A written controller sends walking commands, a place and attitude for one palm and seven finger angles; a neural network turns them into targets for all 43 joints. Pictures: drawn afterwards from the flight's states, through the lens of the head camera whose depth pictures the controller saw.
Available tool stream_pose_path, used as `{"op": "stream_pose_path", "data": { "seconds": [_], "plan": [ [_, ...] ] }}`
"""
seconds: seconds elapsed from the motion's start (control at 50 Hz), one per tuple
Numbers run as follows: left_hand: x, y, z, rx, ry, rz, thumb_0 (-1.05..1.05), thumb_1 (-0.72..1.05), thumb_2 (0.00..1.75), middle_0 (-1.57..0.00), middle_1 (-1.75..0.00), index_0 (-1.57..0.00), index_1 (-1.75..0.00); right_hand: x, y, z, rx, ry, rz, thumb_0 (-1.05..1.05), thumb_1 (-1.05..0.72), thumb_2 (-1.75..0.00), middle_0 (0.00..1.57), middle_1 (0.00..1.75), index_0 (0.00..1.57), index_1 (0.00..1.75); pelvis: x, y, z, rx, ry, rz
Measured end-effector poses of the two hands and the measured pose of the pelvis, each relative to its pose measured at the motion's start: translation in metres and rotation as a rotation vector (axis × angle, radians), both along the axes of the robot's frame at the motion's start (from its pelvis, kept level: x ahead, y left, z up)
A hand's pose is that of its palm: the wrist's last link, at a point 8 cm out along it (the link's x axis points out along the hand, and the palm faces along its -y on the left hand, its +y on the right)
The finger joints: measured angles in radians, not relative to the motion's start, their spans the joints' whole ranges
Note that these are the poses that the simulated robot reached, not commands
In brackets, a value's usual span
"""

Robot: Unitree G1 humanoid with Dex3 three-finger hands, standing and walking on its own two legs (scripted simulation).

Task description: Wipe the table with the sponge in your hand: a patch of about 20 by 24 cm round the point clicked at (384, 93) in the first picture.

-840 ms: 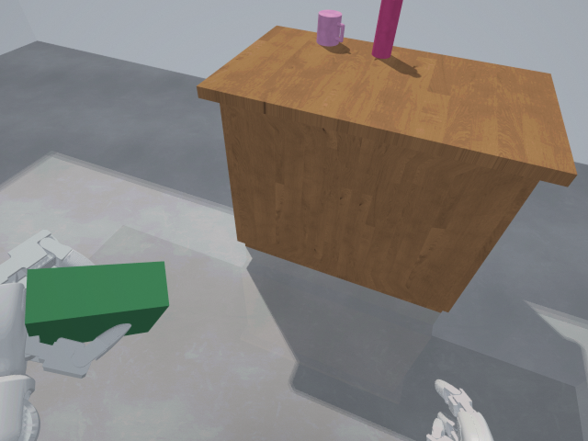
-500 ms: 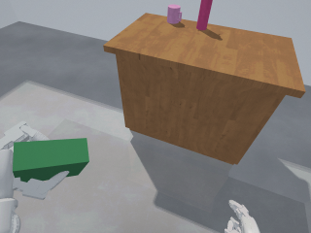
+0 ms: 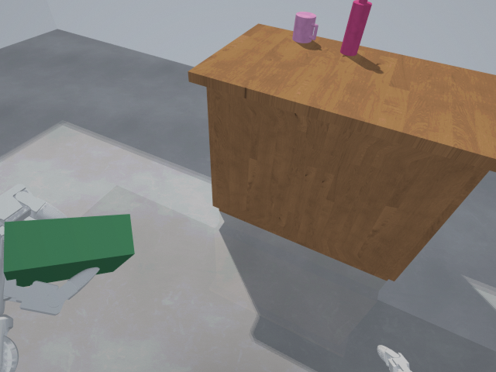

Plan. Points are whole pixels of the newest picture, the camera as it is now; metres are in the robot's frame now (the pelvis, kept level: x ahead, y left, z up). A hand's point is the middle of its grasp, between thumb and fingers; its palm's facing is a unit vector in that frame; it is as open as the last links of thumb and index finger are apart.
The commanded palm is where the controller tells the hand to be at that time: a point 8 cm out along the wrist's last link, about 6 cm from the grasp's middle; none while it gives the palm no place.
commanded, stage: walk to a spot facing it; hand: left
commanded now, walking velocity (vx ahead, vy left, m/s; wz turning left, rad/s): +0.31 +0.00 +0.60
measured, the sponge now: (87, 249) +0.22 +0.21 +0.16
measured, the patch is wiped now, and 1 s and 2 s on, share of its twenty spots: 0.00 0.00 0.00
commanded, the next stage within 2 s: none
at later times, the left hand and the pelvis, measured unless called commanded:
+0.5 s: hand (23, 242) +0.22 +0.27 +0.18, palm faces +0.64 -0.64 -0.42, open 9.2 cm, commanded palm +0.16 +0.30 +0.20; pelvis +0.09 -0.02 +0.01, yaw +18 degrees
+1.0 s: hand (41, 217) +0.25 +0.27 +0.18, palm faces +0.80 -0.42 -0.42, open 9.2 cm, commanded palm +0.18 +0.28 +0.20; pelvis +0.21 -0.04 +0.01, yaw +35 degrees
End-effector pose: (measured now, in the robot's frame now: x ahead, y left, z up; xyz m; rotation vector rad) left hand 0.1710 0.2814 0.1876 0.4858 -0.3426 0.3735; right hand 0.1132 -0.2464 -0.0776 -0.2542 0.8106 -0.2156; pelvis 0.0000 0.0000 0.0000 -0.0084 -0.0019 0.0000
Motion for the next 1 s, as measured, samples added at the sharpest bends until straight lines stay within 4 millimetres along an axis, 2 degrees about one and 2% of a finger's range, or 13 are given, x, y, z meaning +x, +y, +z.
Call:
{"op": "stream_pose_path", "data": {
  "seconds": [0.1,0.18,0.28,0.38,0.46,0.54,0.6,0.66,0.7,0.8,0.86,0.92,1.0],
  "plan": [
    [0.016,0.005,0.002,0.011,0.008,0.036,0.00,-0.42,1.03,-0.83,-1.39,-0.83,-1.38,0.021,0.017,-0.007,0.049,0.025,0.045,0.01,-0.91,-0.90,0.20,0.30,0.20,0.30,0.016,-0.004,0.003,-0.025,0.014,0.050],
    [0.021,-0.009,0.011,0.028,0.049,0.022,0.00,-0.42,1.03,-0.83,-1.39,-0.83,-1.39,0.042,0.026,-0.005,0.114,0.039,0.097,0.01,-0.91,-0.90,0.20,0.30,0.20,0.30,0.028,-0.016,0.011,-0.045,0.023,0.084],
    [0.017,-0.024,0.015,0.089,0.077,0.047,0.00,-0.42,1.03,-0.83,-1.39,-0.83,-1.39,0.081,0.020,-0.013,0.135,0.037,0.169,0.01,-0.90,-0.90,0.20,0.30,0.20,0.30,0.045,-0.032,0.005,-0.031,0.021,0.144],
    [0.007,-0.008,0.010,0.044,0.100,0.193,0.00,-0.42,1.03,-0.83,-1.39,-0.83,-1.39,0.127,0.009,-0.006,0.052,0.071,0.249,0.01,-0.90,-0.90,0.20,0.30,0.20,0.30,0.066,-0.032,0.012,0.002,0.010,0.230],
    [-0.001,0.009,0.006,0.008,0.097,0.298,0.00,-0.42,1.03,-0.83,-1.39,-0.83,-1.39,0.170,0.013,0.010,-0.025,0.052,0.321,0.01,-0.91,-0.90,0.20,0.30,0.20,0.30,0.083,-0.027,0.016,0.032,0.016,0.288],
    [0.000,0.024,0.003,0.000,0.025,0.344,0.00,-0.42,1.03,-0.83,-1.39,-0.83,-1.39,0.219,0.034,0.018,-0.072,-0.052,0.376,0.01,-0.91,-0.90,0.20,0.30,0.20,0.30,0.098,-0.011,0.001,0.043,0.013,0.319],
    [0.011,0.033,0.004,0.041,-0.021,0.335,0.00,-0.42,1.03,-0.83,-1.39,-0.83,-1.39,0.246,0.060,0.017,-0.017,-0.116,0.390,0.01,-0.91,-0.90,0.19,0.30,0.20,0.30,0.103,-0.009,-0.006,0.036,-0.019,0.358],
    [0.018,0.036,0.014,0.072,-0.027,0.340,0.00,-0.42,1.03,-0.83,-1.39,-0.83,-1.39,0.258,0.090,0.019,0.065,-0.116,0.435,0.01,-0.91,-0.90,0.19,0.30,0.19,0.30,0.115,-0.014,-0.001,0.016,-0.017,0.399],
    [0.018,0.032,0.024,0.079,-0.031,0.352,0.00,-0.42,1.03,-0.83,-1.39,-0.83,-1.39,0.262,0.106,0.020,0.115,-0.106,0.469,0.01,-0.91,-0.90,0.19,0.30,0.20,0.30,0.125,-0.017,0.005,0.002,-0.011,0.419],
    [0.014,0.014,0.041,0.087,0.004,0.426,0.00,-0.42,1.03,-0.83,-1.39,-0.83,-1.39,0.273,0.128,0.013,0.197,-0.045,0.559,0.01,-0.90,-0.90,0.20,0.30,0.20,0.30,0.158,-0.025,0.015,-0.024,-0.003,0.474],
    [0.014,0.005,0.036,0.093,0.047,0.519,0.00,-0.42,1.03,-0.83,-1.39,-0.83,-1.39,0.288,0.129,-0.002,0.214,-0.002,0.616,0.01,-0.90,-0.90,0.20,0.30,0.20,0.30,0.181,-0.035,0.010,-0.020,-0.006,0.513],
    [0.019,0.000,0.021,0.052,0.064,0.610,0.00,-0.42,1.03,-0.83,-1.39,-0.83,-1.39,0.312,0.123,-0.021,0.176,0.039,0.688,0.01,-0.90,-0.90,0.20,0.30,0.20,0.30,0.197,-0.043,0.002,0.006,-0.010,0.565],
    [0.028,-0.004,0.008,-0.045,0.105,0.662,0.00,-0.42,1.03,-0.83,-1.39,-0.83,-1.39,0.346,0.109,-0.019,0.087,0.078,0.723,0.01,-0.90,-0.90,0.20,0.30,0.20,0.30,0.210,-0.044,0.010,0.040,-0.016,0.615]
  ]
}}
